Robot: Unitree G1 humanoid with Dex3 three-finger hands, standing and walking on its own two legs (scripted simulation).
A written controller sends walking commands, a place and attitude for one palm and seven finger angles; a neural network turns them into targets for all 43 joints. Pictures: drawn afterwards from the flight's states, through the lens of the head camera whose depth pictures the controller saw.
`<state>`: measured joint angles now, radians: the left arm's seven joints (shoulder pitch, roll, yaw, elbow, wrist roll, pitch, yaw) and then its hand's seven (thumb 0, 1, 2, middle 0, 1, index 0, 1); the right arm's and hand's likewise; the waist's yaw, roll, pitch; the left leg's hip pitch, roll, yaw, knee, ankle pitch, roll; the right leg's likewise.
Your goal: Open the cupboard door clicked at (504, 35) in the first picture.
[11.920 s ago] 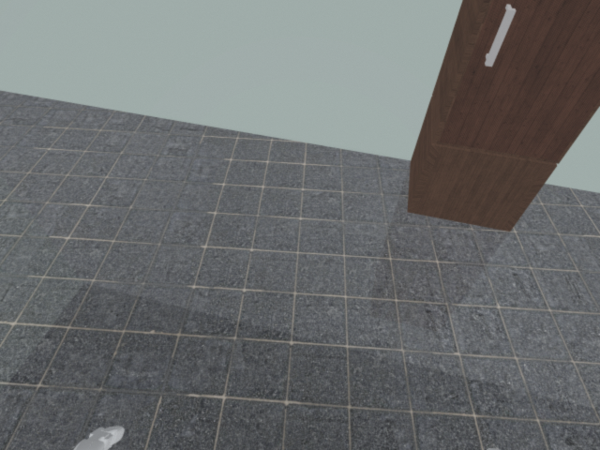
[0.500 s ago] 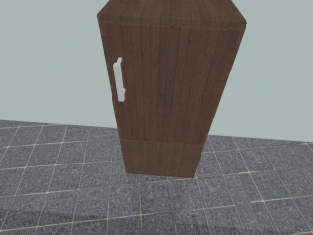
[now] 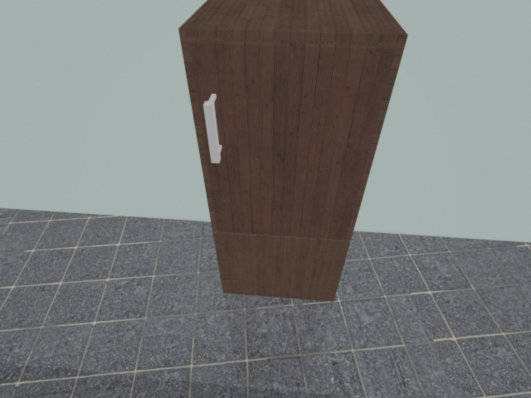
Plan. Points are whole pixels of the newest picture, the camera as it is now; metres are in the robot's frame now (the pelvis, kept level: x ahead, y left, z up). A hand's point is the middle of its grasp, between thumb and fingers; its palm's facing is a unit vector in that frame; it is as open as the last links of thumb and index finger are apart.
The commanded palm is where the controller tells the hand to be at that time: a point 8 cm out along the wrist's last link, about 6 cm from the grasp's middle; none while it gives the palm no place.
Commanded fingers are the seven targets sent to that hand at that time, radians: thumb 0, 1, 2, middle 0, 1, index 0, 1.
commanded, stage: come to a stop and stand still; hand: left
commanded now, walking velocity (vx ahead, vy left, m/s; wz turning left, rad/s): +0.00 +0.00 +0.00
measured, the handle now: (214, 129) +0.67 +0.19 +0.08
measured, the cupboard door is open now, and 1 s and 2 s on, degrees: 0 0 0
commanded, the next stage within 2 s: look again from close up in 0.52 s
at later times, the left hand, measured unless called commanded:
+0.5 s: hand out of the picture -0.01 +0.19 -0.15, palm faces +0.02 -0.99 -0.16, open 7.4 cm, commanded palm none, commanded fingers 0.00 0.90 0.90 -0.20 -0.30 -0.20 -0.30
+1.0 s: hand out of the picture +0.07 +0.15 -0.15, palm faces +0.03 -0.98 -0.19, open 7.2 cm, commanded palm none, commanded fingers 0.00 0.90 0.90 -0.20 -0.30 -0.20 -0.30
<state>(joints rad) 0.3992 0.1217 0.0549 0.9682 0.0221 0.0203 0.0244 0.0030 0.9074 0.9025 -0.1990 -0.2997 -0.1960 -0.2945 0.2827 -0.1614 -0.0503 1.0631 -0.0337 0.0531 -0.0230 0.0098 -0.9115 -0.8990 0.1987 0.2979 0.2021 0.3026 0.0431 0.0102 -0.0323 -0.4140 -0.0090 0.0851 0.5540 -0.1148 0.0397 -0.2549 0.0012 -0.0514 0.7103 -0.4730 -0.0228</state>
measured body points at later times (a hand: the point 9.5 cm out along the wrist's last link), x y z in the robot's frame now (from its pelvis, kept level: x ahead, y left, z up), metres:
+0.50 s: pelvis -0.03 +0.01 +0.03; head -0.02 +0.03 +0.48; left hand -0.01 +0.24 -0.14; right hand -0.10 -0.19 -0.12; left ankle -0.08 +0.10 -0.72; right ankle -0.02 -0.10 -0.68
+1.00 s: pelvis +0.00 -0.02 +0.02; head +0.02 -0.03 +0.47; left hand +0.07 +0.20 -0.14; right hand +0.00 -0.24 -0.14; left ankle -0.08 +0.10 -0.72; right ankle +0.01 -0.13 -0.72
